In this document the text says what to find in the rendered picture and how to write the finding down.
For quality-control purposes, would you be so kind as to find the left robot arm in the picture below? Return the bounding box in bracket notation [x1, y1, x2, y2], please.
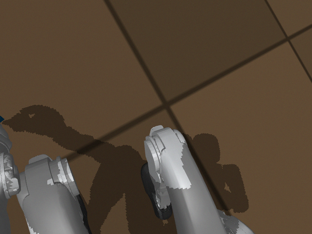
[0, 125, 21, 234]

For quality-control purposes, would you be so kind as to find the right robot foot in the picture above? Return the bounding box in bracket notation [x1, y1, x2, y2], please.
[140, 163, 173, 220]

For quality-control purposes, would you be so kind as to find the right robot hand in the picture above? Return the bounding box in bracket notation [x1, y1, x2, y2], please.
[217, 209, 255, 234]

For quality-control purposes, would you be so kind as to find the left robot foot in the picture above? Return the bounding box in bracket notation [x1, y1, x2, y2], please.
[77, 194, 92, 234]

